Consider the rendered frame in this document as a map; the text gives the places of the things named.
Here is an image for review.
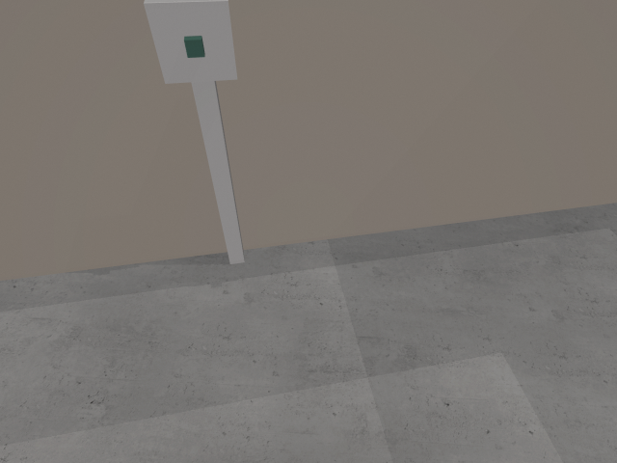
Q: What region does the button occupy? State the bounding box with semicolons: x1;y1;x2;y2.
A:
184;36;204;58

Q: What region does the panel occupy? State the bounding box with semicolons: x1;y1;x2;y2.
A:
144;0;245;264

